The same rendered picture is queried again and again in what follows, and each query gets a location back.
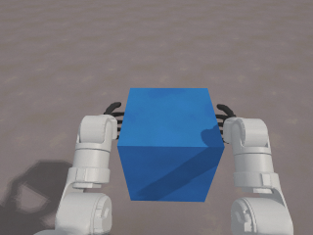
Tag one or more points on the robot right hand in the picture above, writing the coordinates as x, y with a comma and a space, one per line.
227, 111

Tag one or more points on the robot left hand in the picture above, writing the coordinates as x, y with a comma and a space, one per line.
115, 114

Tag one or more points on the robot right forearm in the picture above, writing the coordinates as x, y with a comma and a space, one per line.
254, 171

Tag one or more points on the robot left forearm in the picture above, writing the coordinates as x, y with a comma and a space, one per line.
90, 168

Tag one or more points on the right robot upper arm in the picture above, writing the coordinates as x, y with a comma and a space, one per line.
260, 216

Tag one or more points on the carton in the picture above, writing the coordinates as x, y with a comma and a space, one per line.
169, 144

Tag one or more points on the left robot upper arm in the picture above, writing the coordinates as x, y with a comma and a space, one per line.
83, 213

